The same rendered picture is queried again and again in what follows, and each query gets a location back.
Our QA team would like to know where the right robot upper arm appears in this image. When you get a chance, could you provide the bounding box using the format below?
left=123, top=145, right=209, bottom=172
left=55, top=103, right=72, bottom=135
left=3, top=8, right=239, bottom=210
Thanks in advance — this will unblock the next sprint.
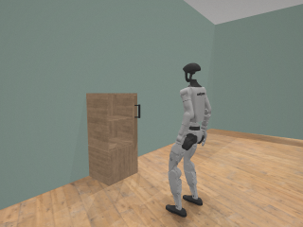
left=203, top=87, right=212, bottom=114

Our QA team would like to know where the left robot upper arm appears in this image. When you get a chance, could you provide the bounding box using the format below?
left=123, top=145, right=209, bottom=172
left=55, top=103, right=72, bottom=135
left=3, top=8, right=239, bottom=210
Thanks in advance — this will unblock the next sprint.
left=180, top=87, right=194, bottom=121

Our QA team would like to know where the left robot hand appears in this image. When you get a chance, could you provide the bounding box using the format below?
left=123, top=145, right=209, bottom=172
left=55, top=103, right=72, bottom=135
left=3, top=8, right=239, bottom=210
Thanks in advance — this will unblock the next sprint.
left=169, top=143, right=182, bottom=165

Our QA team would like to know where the humanoid robot head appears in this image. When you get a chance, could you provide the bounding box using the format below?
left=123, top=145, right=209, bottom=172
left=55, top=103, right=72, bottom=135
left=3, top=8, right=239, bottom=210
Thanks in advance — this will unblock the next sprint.
left=183, top=62, right=202, bottom=88

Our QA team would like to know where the right robot hand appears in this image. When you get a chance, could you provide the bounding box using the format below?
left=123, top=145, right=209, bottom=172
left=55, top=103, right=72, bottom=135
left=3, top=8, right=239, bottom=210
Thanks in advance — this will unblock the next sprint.
left=197, top=131, right=207, bottom=146

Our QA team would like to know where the robot right forearm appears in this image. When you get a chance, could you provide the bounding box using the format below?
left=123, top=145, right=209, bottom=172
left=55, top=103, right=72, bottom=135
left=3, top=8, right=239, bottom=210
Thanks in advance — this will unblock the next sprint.
left=201, top=112, right=211, bottom=131

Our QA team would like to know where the cupboard door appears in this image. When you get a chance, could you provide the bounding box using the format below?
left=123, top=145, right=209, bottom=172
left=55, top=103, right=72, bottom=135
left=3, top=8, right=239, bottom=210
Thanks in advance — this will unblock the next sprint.
left=132, top=95, right=138, bottom=152

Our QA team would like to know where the humanoid robot torso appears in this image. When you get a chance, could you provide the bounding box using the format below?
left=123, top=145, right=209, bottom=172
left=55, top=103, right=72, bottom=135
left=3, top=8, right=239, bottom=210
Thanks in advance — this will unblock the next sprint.
left=183, top=84, right=205, bottom=144

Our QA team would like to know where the handle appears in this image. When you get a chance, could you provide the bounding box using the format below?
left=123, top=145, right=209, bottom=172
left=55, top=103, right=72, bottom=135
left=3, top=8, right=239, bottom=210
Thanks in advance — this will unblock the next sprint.
left=134, top=104, right=141, bottom=118

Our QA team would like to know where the robot left forearm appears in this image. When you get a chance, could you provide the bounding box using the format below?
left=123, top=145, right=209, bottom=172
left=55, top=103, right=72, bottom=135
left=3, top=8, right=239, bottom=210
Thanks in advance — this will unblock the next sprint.
left=175, top=112, right=191, bottom=145

